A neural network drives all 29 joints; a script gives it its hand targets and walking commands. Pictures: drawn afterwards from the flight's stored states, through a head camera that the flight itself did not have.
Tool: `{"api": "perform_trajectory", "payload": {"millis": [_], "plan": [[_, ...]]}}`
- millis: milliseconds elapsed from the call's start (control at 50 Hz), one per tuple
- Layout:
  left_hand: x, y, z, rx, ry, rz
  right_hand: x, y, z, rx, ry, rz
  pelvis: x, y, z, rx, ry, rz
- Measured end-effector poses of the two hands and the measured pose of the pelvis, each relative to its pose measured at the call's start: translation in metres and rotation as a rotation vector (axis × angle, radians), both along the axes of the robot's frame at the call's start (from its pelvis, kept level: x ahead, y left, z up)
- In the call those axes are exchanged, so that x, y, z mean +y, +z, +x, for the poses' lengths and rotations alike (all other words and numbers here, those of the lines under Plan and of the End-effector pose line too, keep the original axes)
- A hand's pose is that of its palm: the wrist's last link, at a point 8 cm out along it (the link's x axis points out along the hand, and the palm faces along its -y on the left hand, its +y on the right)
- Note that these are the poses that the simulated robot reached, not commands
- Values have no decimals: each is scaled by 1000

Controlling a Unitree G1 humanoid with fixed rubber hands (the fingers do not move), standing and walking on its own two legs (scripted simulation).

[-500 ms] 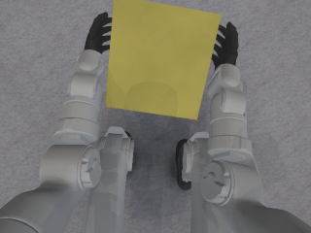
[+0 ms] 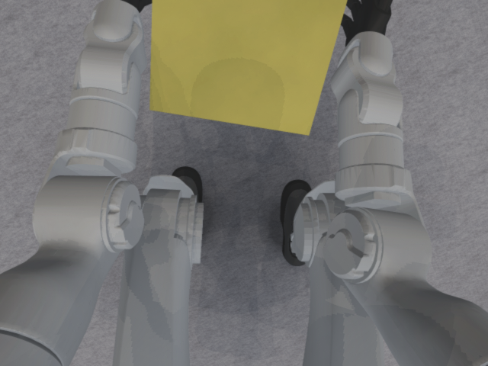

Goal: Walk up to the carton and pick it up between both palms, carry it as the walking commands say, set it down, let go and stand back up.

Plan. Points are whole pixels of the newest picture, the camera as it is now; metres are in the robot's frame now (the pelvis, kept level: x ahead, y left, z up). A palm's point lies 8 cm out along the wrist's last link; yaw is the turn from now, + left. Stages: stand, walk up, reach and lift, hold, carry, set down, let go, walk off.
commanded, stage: set down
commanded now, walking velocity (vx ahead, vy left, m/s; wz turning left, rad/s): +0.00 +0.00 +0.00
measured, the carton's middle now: (243, 28) +0.51 +0.03 -0.25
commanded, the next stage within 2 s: none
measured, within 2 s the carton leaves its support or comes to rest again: rests again in 1.94 s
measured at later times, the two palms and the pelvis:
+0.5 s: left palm out of the picture +0.53 +0.19 -0.21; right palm (356, 12) +0.53 -0.10 -0.18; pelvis +0.01 +0.00 -0.02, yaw +0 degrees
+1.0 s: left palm out of the picture +0.53 +0.18 -0.21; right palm (356, 17) +0.53 -0.11 -0.19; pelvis +0.01 +0.00 -0.03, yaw +0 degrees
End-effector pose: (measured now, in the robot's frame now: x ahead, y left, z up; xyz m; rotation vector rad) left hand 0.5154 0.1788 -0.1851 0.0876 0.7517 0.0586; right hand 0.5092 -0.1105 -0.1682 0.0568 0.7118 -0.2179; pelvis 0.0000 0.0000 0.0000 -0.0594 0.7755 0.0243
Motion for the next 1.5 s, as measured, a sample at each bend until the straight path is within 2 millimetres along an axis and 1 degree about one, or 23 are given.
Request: {"api": "perform_trajectory", "payload": {"millis": [40, 120, 200, 440, 640, 720, 1500], "plan": [[3, -5, 3, 2, 6, 6, 3, -3, 8, 0, 10, 7, 0, -4, -1, -14, 0, 1], [8, -7, 11, -22, 22, 3, 9, -3, 22, -26, 25, 10, -1, -11, 0, -31, 1, 3], [10, -9, 14, -25, 25, -1, 10, -4, 26, -31, 26, 11, 0, -14, 3, -37, 2, 2], [8, -20, 16, 4, 15, -15, 8, -13, 24, -3, 25, 5, 1, -21, 6, -46, 4, -2], [10, -24, 13, 19, 16, -20, 9, -15, 23, 6, 26, 9, 2, -23, 5, -51, 5, -4], [8, -28, 11, 37, 14, -22, 7, -20, 19, 25, 20, 28, 2, -24, 6, -47, 5, -4], [2, -34, 18, 33, -14, -20, -3, -29, 20, 36, 26, 49, 1, -27, 11, -25, 1, -2]]}}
